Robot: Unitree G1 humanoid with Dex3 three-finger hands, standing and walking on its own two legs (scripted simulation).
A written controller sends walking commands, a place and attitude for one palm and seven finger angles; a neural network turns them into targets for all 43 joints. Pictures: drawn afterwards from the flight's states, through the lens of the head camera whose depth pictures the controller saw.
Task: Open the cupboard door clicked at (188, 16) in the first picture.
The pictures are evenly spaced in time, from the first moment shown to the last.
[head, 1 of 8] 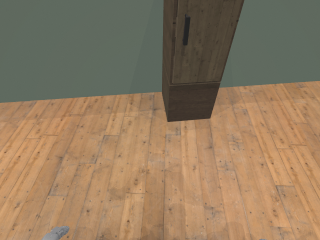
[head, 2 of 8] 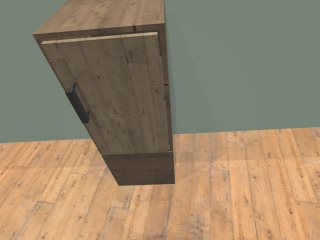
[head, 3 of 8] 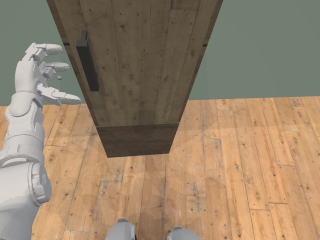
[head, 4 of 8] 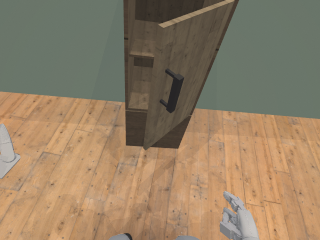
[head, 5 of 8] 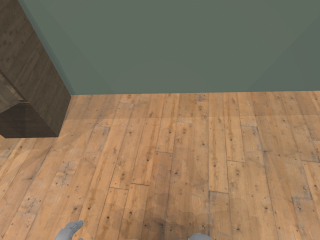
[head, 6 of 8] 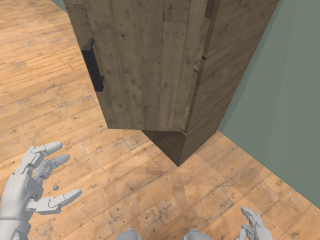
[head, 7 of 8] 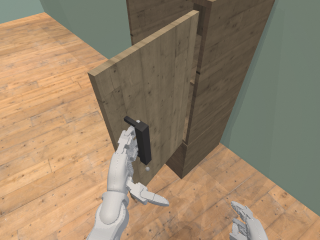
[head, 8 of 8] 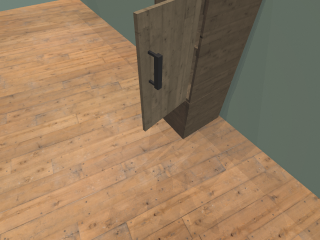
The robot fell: no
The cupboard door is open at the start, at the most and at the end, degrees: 0 101 100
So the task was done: yes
